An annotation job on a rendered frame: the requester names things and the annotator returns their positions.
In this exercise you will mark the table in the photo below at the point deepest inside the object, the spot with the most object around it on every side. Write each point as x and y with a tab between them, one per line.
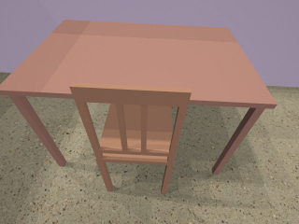
207	60

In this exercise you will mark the chair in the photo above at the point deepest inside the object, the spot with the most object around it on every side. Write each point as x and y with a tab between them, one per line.
138	127

